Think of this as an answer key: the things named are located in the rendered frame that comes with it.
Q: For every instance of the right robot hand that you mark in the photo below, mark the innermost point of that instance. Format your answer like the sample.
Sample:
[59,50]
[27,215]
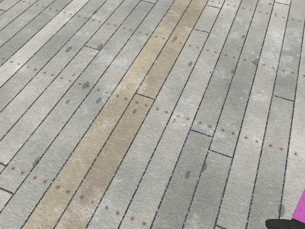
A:
[284,224]

